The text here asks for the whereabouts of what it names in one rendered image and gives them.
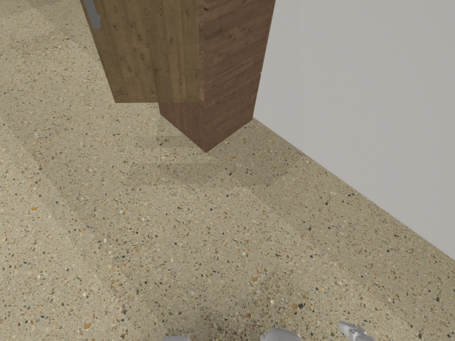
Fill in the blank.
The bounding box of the right robot hand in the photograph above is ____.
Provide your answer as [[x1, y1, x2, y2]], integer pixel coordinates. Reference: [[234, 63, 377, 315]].
[[338, 322, 375, 341]]

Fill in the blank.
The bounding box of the cupboard door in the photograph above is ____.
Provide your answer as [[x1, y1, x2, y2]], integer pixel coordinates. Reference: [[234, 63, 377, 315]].
[[80, 0, 200, 103]]

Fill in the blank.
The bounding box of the handle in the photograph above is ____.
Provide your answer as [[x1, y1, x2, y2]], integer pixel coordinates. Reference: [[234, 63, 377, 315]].
[[84, 0, 101, 28]]

